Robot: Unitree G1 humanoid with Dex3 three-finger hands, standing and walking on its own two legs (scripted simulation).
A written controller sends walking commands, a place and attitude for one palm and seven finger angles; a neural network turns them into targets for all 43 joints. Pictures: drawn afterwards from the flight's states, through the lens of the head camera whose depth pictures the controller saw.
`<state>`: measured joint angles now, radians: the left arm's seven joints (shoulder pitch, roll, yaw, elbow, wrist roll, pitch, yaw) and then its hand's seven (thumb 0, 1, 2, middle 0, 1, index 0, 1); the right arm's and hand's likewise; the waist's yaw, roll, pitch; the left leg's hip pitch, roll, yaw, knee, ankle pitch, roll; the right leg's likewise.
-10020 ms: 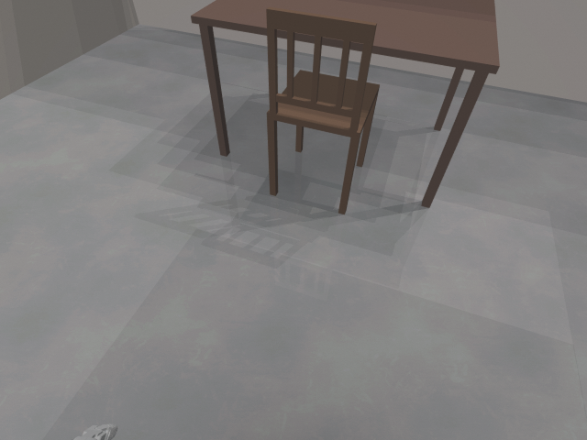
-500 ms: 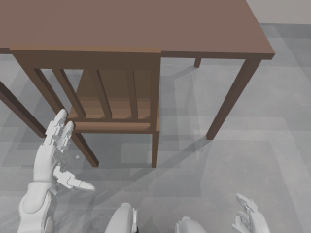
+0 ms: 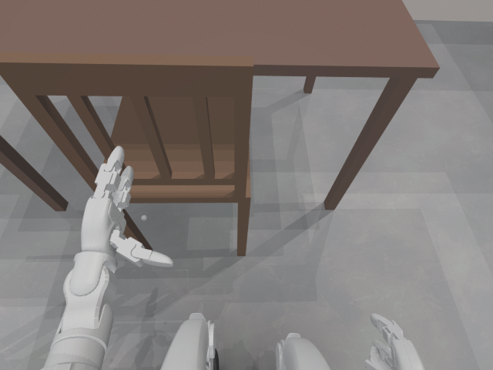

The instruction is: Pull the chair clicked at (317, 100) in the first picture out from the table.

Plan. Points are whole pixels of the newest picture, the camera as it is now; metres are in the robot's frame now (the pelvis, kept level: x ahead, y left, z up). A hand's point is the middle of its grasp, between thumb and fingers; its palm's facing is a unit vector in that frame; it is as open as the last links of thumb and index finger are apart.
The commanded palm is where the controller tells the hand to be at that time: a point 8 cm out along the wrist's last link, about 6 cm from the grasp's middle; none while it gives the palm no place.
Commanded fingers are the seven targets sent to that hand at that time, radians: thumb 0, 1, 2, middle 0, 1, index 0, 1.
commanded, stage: aim the fingers beside a spindle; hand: left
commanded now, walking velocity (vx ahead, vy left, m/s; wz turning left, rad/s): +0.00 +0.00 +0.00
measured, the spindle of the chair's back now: (154, 141) +0.52 +0.19 +0.01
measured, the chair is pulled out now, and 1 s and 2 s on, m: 0.00 0.00 0.00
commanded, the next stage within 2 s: push the fingers through the gap in 0.90 s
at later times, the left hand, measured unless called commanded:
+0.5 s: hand (154, 202) +0.38 +0.17 +0.02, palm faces +0.05 -1.00 -0.03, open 16.9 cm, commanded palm +0.35 +0.22 +0.02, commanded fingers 0.00 -0.50 0.30 -0.06 -0.08 -0.06 -0.08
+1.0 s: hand (154, 202) +0.38 +0.17 +0.01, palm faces +0.05 -1.00 -0.02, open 17.0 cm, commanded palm +0.36 +0.22 +0.01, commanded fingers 0.00 -0.50 0.30 -0.06 -0.08 -0.06 -0.08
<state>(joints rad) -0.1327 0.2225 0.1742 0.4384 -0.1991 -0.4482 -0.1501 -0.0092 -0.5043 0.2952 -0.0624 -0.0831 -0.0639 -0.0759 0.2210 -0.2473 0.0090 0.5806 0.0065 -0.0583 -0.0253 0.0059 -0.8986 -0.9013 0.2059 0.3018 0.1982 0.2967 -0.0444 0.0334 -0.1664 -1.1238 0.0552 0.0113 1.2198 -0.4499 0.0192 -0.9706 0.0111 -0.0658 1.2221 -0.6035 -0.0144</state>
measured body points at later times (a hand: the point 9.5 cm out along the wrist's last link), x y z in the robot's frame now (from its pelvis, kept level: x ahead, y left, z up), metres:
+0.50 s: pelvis +0.00 +0.00 -0.01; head +0.11 +0.01 +0.43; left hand +0.37 +0.22 +0.02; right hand +0.12 -0.26 -0.13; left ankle +0.07 +0.11 -0.63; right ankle -0.01 -0.12 -0.63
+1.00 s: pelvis +0.00 +0.00 -0.01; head +0.11 +0.01 +0.42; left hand +0.37 +0.22 +0.01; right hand +0.13 -0.26 -0.12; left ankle +0.07 +0.11 -0.63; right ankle -0.01 -0.12 -0.63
